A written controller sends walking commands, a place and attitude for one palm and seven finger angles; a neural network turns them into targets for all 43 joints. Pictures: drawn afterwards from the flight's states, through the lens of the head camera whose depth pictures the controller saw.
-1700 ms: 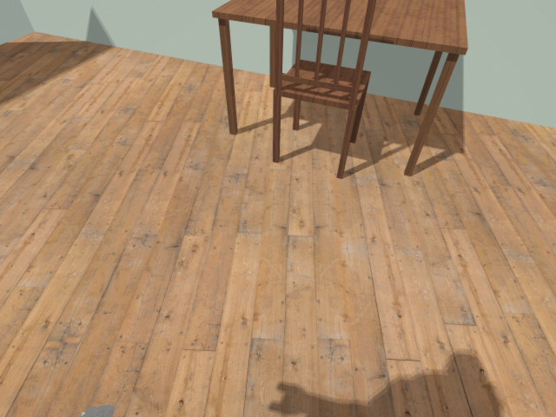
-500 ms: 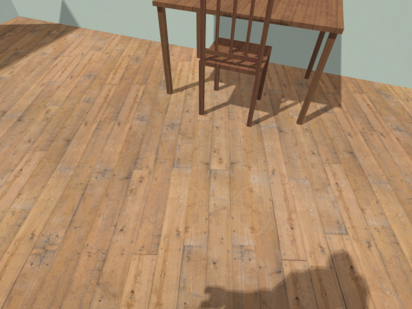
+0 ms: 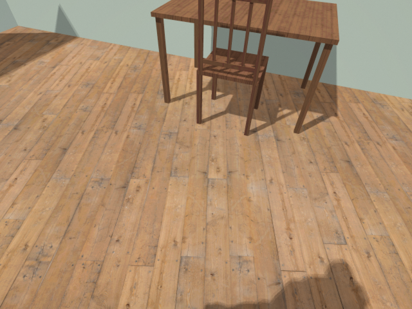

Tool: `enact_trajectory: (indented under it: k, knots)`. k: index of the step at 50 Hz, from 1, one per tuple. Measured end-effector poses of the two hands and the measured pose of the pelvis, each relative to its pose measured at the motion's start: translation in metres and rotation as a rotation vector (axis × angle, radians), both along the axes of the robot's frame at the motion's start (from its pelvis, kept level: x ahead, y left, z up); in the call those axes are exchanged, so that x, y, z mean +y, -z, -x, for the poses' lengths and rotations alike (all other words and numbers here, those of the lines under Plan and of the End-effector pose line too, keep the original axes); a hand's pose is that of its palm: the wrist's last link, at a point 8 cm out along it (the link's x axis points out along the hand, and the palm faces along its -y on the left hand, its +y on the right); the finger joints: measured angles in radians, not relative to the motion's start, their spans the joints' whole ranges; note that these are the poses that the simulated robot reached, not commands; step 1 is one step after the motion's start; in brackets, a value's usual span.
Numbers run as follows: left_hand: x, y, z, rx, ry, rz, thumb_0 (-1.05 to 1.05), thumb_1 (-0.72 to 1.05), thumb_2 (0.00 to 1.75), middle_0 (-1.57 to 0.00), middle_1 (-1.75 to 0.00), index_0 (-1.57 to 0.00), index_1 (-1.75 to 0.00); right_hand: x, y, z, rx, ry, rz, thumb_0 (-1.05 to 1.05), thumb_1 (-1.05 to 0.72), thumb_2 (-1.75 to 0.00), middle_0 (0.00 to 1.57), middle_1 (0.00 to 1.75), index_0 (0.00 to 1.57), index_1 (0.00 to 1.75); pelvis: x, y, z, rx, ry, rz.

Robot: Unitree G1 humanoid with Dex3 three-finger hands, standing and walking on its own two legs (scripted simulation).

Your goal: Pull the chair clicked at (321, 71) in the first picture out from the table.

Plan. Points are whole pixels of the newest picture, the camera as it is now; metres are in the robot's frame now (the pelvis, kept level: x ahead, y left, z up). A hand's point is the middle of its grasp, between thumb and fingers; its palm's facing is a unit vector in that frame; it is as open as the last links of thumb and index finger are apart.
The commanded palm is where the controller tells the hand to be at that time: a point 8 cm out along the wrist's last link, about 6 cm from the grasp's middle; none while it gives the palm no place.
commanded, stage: walk to a spot facing it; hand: left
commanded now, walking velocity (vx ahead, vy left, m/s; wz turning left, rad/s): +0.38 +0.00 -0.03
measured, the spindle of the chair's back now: (230, 34) +1.55 -0.06 -0.06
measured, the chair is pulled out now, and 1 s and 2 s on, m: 0.00 0.00 0.00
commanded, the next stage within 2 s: turn to face it in 1.64 s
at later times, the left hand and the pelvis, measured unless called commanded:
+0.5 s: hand (138, 269) +0.26 +0.19 -0.19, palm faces -0.09 -0.99 -0.15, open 7.4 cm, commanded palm none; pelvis +0.16 +0.02 -0.02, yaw -3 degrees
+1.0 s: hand (150, 234) +0.35 +0.18 -0.18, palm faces +0.07 -0.98 -0.17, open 7.4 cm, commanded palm none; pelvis +0.39 +0.00 +0.00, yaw -1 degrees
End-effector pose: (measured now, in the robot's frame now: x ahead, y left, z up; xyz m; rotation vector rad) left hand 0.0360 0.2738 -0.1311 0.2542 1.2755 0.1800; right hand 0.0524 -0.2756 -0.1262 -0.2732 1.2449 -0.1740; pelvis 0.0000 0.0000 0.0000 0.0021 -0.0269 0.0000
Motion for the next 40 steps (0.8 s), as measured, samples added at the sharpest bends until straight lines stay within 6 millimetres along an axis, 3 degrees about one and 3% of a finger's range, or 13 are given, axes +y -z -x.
enact_trajectory:
  k: [6,10,12,14,18,22,27,30,32,37,40]
  knots:
    - [-0.019,0.022,0.021,0.09,-0.056,0.085,0.0,0.9,0.9,-0.2,-0.3,-0.2,-0.3,0.027,0.017,0.016,0.096,0.031,-0.043,0.0,-0.91,-0.9,0.2,0.3,0.2,0.3,0.008,0.01,-0.028,0.017,-0.006,0.026]
    - [-0.022,0.035,0.033,0.18,-0.092,0.135,0.0,0.9,0.9,-0.2,-0.3,-0.2,-0.3,0.05,0.018,0.014,0.137,0.067,-0.049,0.0,-0.91,-0.9,0.2,0.3,0.2,0.3,0.021,0.015,-0.053,0.026,0.007,0.018]
    - [-0.022,0.037,0.029,0.237,-0.076,0.15,0.01,0.9,0.9,-0.2,-0.3,-0.2,-0.3,0.061,0.017,0.014,0.121,0.102,-0.05,0.0,-0.91,-0.9,0.2,0.3,0.2,0.3,0.027,0.015,-0.066,0.027,0.031,0.016]
    - [-0.021,0.035,0.013,0.263,-0.051,0.152,0.01,0.9,0.9,-0.2,-0.3,-0.2,-0.3,0.072,0.015,0.021,0.131,0.143,-0.051,0.0,-0.91,-0.9,0.2,0.3,0.2,0.3,0.03,0.013,-0.078,0.024,0.038,0.024]
    - [-0.017,0.033,-0.053,0.192,-0.013,0.152,0.01,0.9,0.9,-0.2,-0.3,-0.2,-0.3,0.094,0.007,0.046,0.252,0.212,-0.078,0.0,-0.91,-0.9,0.2,0.3,0.2,0.3,0.029,0.008,-0.105,0.023,0.038,0.028]
    - [-0.023,0.03,-0.145,0.06,0.038,0.15,0.01,0.91,0.9,-0.2,-0.3,-0.19,-0.3,0.113,0.0,0.065,0.401,0.267,-0.117,0.0,-0.91,-0.9,0.2,0.3,0.2,0.3,0.024,0.009,-0.135,0.026,0.046,0.022]
    - [-0.045,0.029,-0.266,-0.109,0.12,0.135,0.01,0.91,0.9,-0.2,-0.3,-0.19,-0.3,0.117,0.005,0.057,0.531,0.33,-0.164,0.0,-0.91,-0.9,0.2,0.3,0.2,0.3,0.01,0.023,-0.184,0.021,0.061,0.017]
    - [-0.058,0.032,-0.317,-0.193,0.134,0.114,0.0,0.91,0.9,-0.2,-0.3,-0.19,-0.3,0.103,0.019,0.026,0.548,0.343,-0.177,0.0,-0.91,-0.9,0.2,0.3,0.21,0.3,-0.003,0.035,-0.219,0.006,0.068,0.007]
    - [-0.062,0.03,-0.332,-0.21,0.117,0.11,0.0,0.91,0.9,-0.2,-0.3,-0.19,-0.3,0.087,0.028,-0.012,0.492,0.333,-0.17,0.0,-0.91,-0.9,0.2,0.3,0.21,0.3,-0.009,0.034,-0.235,-0.007,0.055,0.013]
    - [-0.066,0.02,-0.33,-0.127,0.063,0.095,0.0,0.91,0.9,-0.2,-0.3,-0.19,-0.3,0.048,0.032,-0.151,0.216,0.241,-0.134,0.01,-0.91,-0.9,0.2,0.3,0.2,0.3,-0.016,0.016,-0.275,-0.014,0.049,0.012]
    - [-0.057,0.013,-0.324,-0.063,0.03,0.07,-0.01,0.94,0.9,-0.2,-0.3,-0.2,-0.3,0.035,0.025,-0.234,0.056,0.189,-0.123,0.0,-0.91,-0.9,0.19,0.3,0.2,0.3,-0.017,0.008,-0.299,-0.005,0.048,0.014]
